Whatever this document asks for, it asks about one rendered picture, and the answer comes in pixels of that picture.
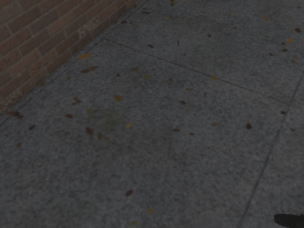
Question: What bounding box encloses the robot right hand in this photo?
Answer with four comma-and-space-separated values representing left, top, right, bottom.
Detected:
274, 214, 304, 228

